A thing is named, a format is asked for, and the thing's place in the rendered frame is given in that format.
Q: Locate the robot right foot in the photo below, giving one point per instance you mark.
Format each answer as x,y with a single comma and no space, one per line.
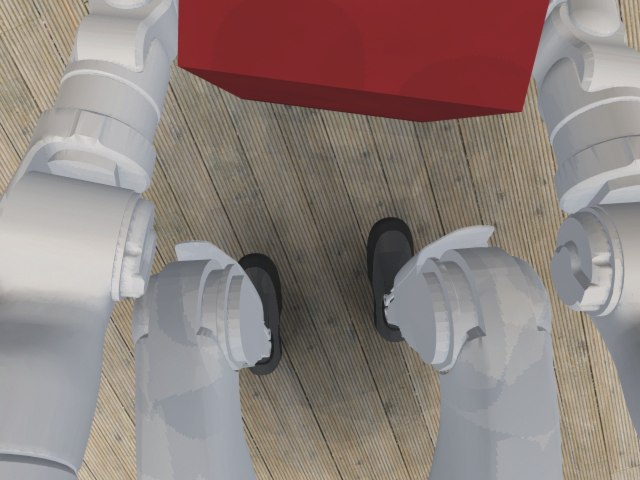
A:
389,248

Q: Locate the robot right forearm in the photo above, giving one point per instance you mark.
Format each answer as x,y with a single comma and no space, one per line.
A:
588,83

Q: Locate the carton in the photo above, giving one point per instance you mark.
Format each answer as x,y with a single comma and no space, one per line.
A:
415,60

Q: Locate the robot right upper arm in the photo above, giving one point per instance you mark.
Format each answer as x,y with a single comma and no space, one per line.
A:
596,269

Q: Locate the robot left forearm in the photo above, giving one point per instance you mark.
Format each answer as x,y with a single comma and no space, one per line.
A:
102,126

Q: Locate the robot left upper arm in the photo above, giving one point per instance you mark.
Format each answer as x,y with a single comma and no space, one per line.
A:
69,249

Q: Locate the robot right shin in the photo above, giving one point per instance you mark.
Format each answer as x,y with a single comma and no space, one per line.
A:
397,312

